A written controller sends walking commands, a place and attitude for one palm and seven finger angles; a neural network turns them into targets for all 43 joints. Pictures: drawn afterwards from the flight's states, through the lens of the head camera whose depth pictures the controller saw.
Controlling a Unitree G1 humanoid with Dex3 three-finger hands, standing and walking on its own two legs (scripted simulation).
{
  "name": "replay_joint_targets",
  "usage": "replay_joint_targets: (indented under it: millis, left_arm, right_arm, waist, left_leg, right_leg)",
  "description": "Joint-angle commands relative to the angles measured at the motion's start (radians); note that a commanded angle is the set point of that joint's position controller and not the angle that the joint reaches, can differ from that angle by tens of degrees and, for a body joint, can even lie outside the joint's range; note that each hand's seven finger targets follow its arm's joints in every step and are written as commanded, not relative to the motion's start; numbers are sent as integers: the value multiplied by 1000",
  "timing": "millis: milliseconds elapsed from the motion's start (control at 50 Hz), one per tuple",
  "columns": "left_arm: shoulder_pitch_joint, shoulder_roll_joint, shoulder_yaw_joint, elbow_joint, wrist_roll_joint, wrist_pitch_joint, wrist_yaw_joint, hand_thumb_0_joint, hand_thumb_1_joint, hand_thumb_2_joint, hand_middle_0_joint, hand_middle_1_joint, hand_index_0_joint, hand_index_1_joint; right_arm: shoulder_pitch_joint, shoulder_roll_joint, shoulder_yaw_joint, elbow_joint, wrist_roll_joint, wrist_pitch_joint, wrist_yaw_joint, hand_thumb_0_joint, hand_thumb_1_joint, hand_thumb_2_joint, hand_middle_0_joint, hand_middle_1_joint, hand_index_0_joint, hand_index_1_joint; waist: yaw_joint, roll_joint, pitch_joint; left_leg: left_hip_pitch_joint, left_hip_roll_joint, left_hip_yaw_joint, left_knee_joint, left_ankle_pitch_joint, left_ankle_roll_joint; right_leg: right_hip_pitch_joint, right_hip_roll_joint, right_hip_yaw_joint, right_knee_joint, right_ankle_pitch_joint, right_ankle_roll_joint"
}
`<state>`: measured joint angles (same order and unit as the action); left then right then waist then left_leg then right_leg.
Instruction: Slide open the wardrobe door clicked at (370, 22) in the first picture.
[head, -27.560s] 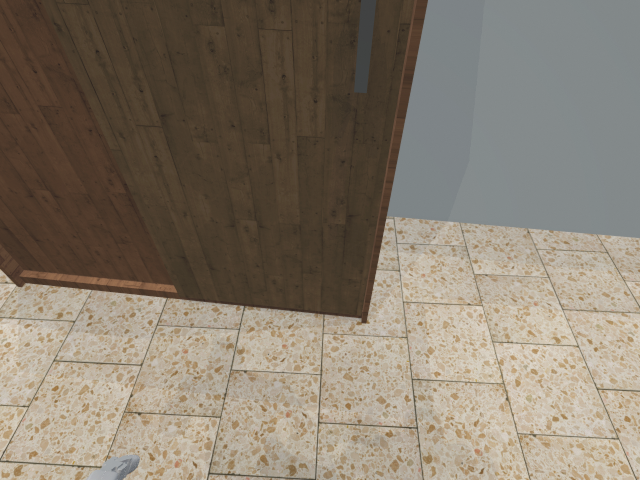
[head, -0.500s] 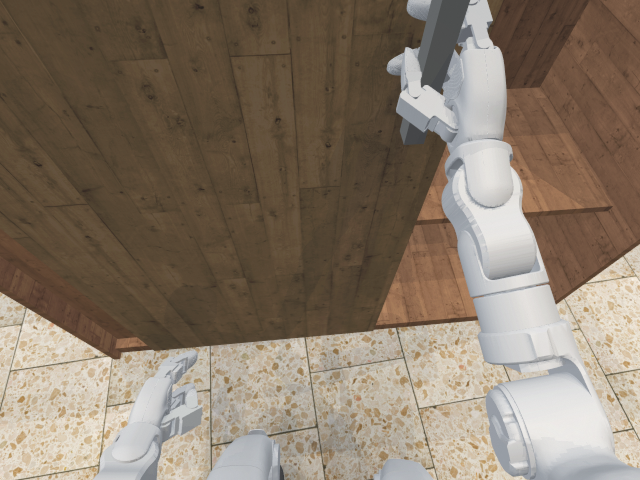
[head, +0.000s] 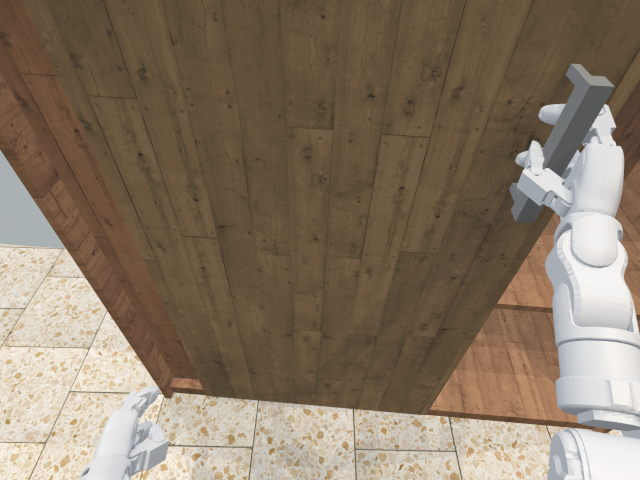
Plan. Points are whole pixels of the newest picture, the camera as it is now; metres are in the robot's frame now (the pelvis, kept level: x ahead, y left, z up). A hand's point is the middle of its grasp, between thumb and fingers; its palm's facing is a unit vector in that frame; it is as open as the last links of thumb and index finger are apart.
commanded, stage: stop walking and hold the door there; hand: right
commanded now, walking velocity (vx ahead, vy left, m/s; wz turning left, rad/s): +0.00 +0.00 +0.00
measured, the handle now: (548, 148) +0.45 -0.22 +0.23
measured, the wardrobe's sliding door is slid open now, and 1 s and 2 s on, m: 0.52 0.52 0.52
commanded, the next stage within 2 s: none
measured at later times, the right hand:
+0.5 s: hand (533, 174) +0.41 -0.20 +0.22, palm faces +0.24 +0.96 -0.12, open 6.3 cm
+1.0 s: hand (532, 175) +0.41 -0.20 +0.22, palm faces +0.22 +0.97 -0.12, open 6.3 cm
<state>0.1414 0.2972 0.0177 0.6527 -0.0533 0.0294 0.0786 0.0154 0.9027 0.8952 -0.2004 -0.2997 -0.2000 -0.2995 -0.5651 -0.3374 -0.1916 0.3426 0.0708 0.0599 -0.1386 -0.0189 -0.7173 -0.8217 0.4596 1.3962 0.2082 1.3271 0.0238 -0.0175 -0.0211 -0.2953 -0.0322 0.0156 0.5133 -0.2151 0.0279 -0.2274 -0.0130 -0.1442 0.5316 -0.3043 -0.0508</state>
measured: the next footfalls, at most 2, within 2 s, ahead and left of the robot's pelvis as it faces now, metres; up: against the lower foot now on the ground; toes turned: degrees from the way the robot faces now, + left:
right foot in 1.48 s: +0.01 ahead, -0.17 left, +0.00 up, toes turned +9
left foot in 1.74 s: +0.00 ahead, +0.00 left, +0.00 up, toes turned +11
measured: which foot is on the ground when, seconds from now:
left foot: down 0.00-1.00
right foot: down 0.00-1.00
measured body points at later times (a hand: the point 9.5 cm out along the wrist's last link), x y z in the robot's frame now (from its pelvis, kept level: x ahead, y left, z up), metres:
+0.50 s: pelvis +0.00 -0.02 +0.00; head -0.04 -0.02 +0.45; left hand +0.11 +0.24 -0.10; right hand +0.39 -0.25 +0.23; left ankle +0.04 +0.10 -0.73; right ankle -0.01 -0.08 -0.73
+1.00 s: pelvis +0.01 -0.02 +0.00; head -0.01 -0.02 +0.45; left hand +0.15 +0.23 -0.09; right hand +0.39 -0.25 +0.23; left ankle +0.04 +0.10 -0.73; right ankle -0.01 -0.08 -0.73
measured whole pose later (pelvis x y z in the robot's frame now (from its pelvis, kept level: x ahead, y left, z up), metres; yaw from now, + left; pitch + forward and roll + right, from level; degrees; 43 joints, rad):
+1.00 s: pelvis +0.01 -0.02 +0.00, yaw +3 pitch +0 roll +1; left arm 0.19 0.23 -0.02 0.68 -0.03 0.02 0.11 0.02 0.90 0.89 -0.21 -0.30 -0.20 -0.30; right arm -0.50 -0.33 -0.17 0.32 0.07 0.02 -0.13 -0.02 -0.71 -0.82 0.46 1.40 0.22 1.34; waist 0.02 -0.02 -0.06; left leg -0.27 -0.04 -0.04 0.49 -0.21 0.00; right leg -0.19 -0.01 -0.20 0.51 -0.32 -0.07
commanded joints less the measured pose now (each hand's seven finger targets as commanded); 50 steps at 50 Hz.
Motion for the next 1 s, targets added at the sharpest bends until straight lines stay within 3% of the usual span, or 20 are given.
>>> replay_joint_targets:
  millis: [0,20,60,120,140,160,220,240,260,360,420,440,520,620,640,700,800,860,980]
  left_arm:
    - [-101,102,14,-131,12,-45,14,0,900,900,-200,-300,-200,-300]
    - [-93,110,21,-129,12,-43,19,0,900,900,-200,-300,-200,-300]
    - [-83,99,14,-128,14,-43,22,0,900,900,-200,-300,-200,-300]
    - [-76,102,16,-119,16,-51,31,0,900,900,-200,-300,-200,-300]
    - [-63,107,16,-113,18,-52,32,0,900,900,-200,-300,-200,-300]
    - [-66,99,13,-114,20,-54,34,0,900,900,-200,-300,-200,-300]
    - [-57,105,15,-104,20,-60,40,0,900,900,-200,-300,-200,-300]
    - [-48,110,15,-99,21,-60,41,0,900,900,-200,-300,-200,-300]
    - [-49,98,10,-104,21,-62,40,0,900,900,-200,-300,-200,-300]
    - [-41,98,9,-95,21,-65,44,0,900,900,-200,-300,-200,-300]
    - [-48,91,7,-95,21,-68,45,0,900,900,-200,-300,-200,-300]
    - [-43,97,6,-90,23,-67,46,0,900,900,-200,-300,-200,-300]
    - [-43,93,8,-92,23,-68,47,0,900,900,-200,-300,-200,-300]
    - [-52,84,6,-97,23,-68,44,0,900,900,-200,-300,-200,-300]
    - [-45,91,7,-93,25,-66,44,0,900,900,-200,-300,-200,-300]
    - [-56,80,6,-102,25,-68,41,0,900,900,-200,-300,-200,-300]
    - [-54,81,8,-106,26,-67,38,0,900,900,-200,-300,-200,-300]
    - [-58,78,7,-114,24,-63,38,0,900,900,-200,-300,-200,-300]
    - [-64,73,5,-119,22,-59,37,0,900,900,-200,-300,-200,-300]
  right_arm:
    - [-364,-235,-70,-217,-14,-130,-4,0,-900,-900,450,1400,450,1400]
    - [-366,-278,-97,-224,-15,-135,-8,0,-900,-900,450,1400,450,1400]
    - [-374,-229,-55,-215,-13,-137,-1,0,-900,-900,450,1400,450,1400]
    - [-344,-225,-50,-178,-7,-136,3,0,-900,-900,450,1400,450,1400]
    - [-361,-252,-71,-179,-11,-139,1,0,-900,-900,450,1400,450,1400]
    - [-361,-225,-50,-171,-9,-139,4,0,-900,-900,450,1400,450,1400]
    - [-349,-233,-55,-155,-7,-142,7,0,-900,-900,450,1400,450,1400]
    - [-359,-263,-79,-155,-12,-144,5,0,-900,-900,450,1400,450,1400]
    - [-375,-226,-47,-175,-10,-147,9,0,-900,-900,450,1400,450,1400]
    - [-356,-229,-52,-154,-9,-147,13,0,-900,-900,450,1400,450,1400]
    - [-368,-184,-13,-179,-4,-155,21,0,-900,-900,450,1400,450,1400]
    - [-358,-217,-42,-163,-9,-154,17,0,-900,-900,450,1400,450,1400]
    - [-370,-200,-27,-186,-8,-162,22,0,-900,-900,450,1400,450,1400]
    - [-367,-141,22,-211,-6,-163,28,0,-900,-900,450,1400,450,1400]
    - [-367,-177,-11,-208,-11,-163,22,0,-900,-900,450,1400,450,1400]
    - [-378,-120,36,-245,-8,-166,28,0,-900,-900,450,1400,450,1400]
    - [-381,-149,14,-297,-11,-168,24,0,-900,-900,450,1400,450,1400]
    - [-380,-164,4,-327,-11,-166,22,0,-900,-900,450,1400,450,1400]
    - [-370,-152,14,-349,-7,-162,23,0,-900,-900,450,1400,450,1400]
  waist:
    - [-43,-59,-323]
    - [-39,-48,-327]
    - [-34,-26,-330]
    - [-27,-8,-303]
    - [-33,12,-316]
    - [-31,22,-308]
    - [-28,4,-305]
    - [-33,-13,-311]
    - [-31,-6,-324]
    - [-30,5,-318]
    - [-26,-12,-306]
    - [-30,-19,-296]
    - [-27,-10,-307]
    - [-26,-33,-295]
    - [-28,-24,-295]
    - [-26,-38,-311]
    - [-24,-38,-337]
    - [-21,-36,-349]
    - [-20,-47,-345]
  left_leg:
    - [110,123,-91,-39,236,-16]
    - [125,138,-106,-50,279,-12]
    - [134,152,-131,-62,301,-4]
    - [101,156,-156,-99,267,-1]
    - [110,153,-154,-95,258,-1]
    - [101,150,-150,-97,252,-3]
    - [87,139,-140,-101,243,-8]
    - [94,136,-135,-90,254,-6]
    - [106,134,-125,-78,277,-7]
    - [90,125,-120,-73,288,-11]
    - [72,119,-109,-72,268,-13]
    - [69,116,-110,-71,257,-13]
    - [69,114,-100,-60,282,-12]
    - [41,103,-87,-51,250,-17]
    - [45,105,-88,-47,257,-16]
    - [44,103,-85,-33,262,-14]
    - [47,109,-85,-20,297,-13]
    - [71,123,-98,-20,370,-7]
    - [76,121,-100,-17,360,-7]
  right_leg:
    - [95,-188,158,-85,351,11]
    - [92,-179,150,-78,348,17]
    - [81,-160,131,-73,287,27]
    - [87,-145,117,-80,220,28]
    - [87,-147,127,-89,220,27]
    - [89,-149,124,-94,215,25]
    - [108,-154,117,-110,220,22]
    - [102,-160,122,-112,241,22]
    - [112,-164,121,-111,268,22]
    - [123,-173,113,-116,292,24]
    - [137,-174,105,-127,289,24]
    - [123,-179,112,-130,286,24]
    - [144,-181,111,-124,338,28]
    - [167,-193,106,-125,372,32]
    - [159,-196,114,-125,383,33]
    - [185,-199,107,-114,439,37]
    - [227,-210,105,-83,556,41]
    - [220,-205,97,-60,568,46]
    - [213,-202,99,-63,539,47]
